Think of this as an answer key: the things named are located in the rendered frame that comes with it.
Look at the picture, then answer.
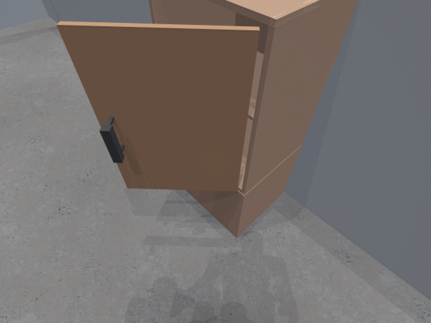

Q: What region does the cupboard door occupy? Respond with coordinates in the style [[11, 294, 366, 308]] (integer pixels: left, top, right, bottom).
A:
[[57, 22, 260, 192]]

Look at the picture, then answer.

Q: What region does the handle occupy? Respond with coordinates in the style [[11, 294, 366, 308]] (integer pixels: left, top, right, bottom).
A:
[[100, 116, 125, 163]]

